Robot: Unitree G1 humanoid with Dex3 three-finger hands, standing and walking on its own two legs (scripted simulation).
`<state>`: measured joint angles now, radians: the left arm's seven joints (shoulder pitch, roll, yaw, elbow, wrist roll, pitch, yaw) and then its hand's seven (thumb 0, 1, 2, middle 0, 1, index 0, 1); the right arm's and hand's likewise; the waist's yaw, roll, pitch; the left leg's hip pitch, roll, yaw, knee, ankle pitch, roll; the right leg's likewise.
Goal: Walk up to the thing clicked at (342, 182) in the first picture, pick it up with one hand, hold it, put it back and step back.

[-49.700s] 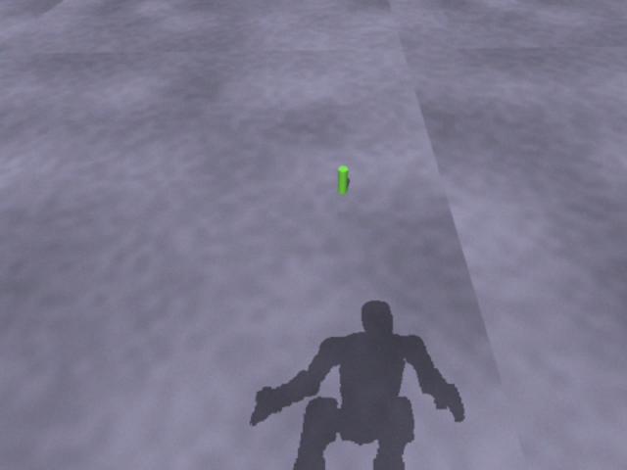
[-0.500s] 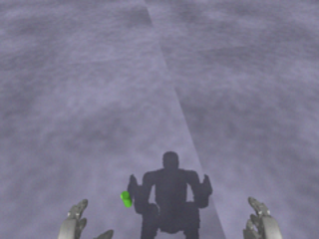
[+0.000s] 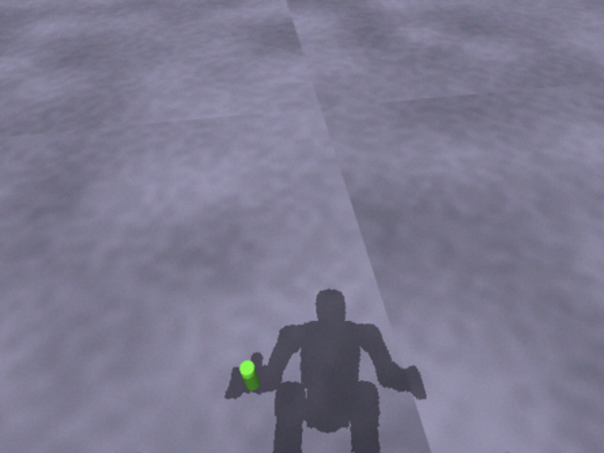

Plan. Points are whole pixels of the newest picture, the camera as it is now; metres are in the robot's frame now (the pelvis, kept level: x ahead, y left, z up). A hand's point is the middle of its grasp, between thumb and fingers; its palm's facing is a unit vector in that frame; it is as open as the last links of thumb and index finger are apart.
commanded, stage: stand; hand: left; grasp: from the side
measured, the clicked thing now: (250, 376) +0.47 +0.21 -0.69
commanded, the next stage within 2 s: step back in 1.68 s
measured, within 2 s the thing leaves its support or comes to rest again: neither
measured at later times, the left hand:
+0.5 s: hand out of the picture +0.04 +0.24 -0.13, palm faces +0.02 -0.93 -0.36, open 7.4 cm
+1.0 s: hand out of the picture +0.06 +0.24 -0.13, palm faces -0.01 -0.94 -0.34, open 7.4 cm
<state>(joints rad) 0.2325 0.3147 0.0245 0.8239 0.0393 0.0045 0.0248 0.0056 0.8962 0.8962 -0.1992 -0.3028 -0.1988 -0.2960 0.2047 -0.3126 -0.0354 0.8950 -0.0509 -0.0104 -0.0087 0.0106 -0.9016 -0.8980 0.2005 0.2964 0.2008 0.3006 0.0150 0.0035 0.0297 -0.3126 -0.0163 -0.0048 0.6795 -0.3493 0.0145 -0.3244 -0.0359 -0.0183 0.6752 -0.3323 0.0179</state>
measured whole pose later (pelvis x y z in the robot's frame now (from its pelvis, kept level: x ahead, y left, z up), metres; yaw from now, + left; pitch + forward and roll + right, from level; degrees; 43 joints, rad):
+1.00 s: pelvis +0.00 -0.01 +0.03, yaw -1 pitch -3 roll +0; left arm 0.11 0.31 0.01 1.18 0.01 -0.01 0.01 0.00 0.90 0.90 -0.20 -0.30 -0.20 -0.30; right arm 0.14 -0.33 0.00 1.15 -0.02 -0.01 -0.01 0.01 -0.90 -0.90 0.20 0.30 0.20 0.30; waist 0.01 0.02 0.07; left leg -0.09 -0.01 0.00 0.32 -0.17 0.00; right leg -0.12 -0.02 -0.01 0.34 -0.16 0.01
